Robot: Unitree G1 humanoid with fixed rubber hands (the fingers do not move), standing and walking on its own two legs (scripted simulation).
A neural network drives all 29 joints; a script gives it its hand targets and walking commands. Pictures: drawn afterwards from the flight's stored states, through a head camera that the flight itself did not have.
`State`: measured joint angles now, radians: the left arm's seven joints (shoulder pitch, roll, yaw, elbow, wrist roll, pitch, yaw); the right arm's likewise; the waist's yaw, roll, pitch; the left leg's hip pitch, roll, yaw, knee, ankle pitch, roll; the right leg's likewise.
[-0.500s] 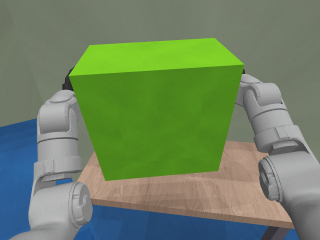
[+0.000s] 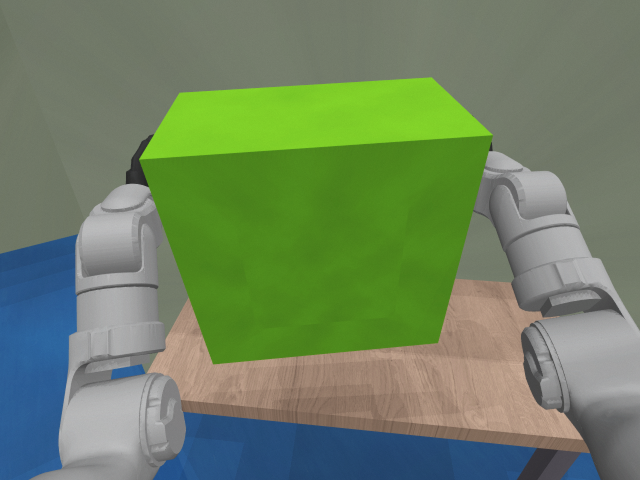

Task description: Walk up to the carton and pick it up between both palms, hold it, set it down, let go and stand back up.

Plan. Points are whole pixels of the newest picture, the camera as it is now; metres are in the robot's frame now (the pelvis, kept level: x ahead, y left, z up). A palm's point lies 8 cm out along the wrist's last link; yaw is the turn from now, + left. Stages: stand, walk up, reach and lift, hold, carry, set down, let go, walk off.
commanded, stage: hold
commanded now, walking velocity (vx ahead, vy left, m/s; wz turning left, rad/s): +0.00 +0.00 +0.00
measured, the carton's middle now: (317, 226) +0.35 -0.01 +0.22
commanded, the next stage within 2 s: none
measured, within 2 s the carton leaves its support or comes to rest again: neither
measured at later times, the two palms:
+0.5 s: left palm (136, 196) +0.36 +0.19 +0.27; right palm (469, 161) +0.36 -0.20 +0.30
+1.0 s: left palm (138, 197) +0.36 +0.19 +0.27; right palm (468, 165) +0.37 -0.20 +0.29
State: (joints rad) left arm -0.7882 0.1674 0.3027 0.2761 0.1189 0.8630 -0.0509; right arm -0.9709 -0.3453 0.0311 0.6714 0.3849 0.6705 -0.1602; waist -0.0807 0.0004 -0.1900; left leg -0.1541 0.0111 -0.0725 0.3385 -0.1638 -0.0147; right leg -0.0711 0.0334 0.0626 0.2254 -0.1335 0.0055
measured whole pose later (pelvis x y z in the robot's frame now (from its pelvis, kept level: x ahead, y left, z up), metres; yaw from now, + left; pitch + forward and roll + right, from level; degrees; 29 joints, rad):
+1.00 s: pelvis +0.00 +0.00 +0.00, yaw +1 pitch -1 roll -1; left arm -0.81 0.18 0.32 0.32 0.12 0.85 -0.06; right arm -1.00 -0.33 0.02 0.72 0.37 0.66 -0.15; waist -0.07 0.00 -0.19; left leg -0.16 0.01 -0.08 0.33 -0.15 -0.02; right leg -0.07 0.04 0.05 0.23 -0.13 0.00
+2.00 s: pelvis -0.01 -0.01 +0.00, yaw +1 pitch -1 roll -1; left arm -0.91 0.23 0.31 0.47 0.12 0.84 -0.10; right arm -1.08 -0.33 0.03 0.82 0.39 0.68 -0.18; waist -0.08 0.00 -0.24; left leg -0.17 0.02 -0.08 0.32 -0.14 -0.03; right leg -0.09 0.04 0.06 0.23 -0.12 -0.01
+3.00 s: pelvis -0.01 +0.00 +0.00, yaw +1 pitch -1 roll -1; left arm -0.83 0.19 0.31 0.35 0.13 0.85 -0.07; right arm -0.99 -0.32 0.00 0.73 0.36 0.66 -0.16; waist -0.08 -0.01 -0.18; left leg -0.16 0.01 -0.08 0.33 -0.14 -0.02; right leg -0.08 0.03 0.05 0.23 -0.13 0.00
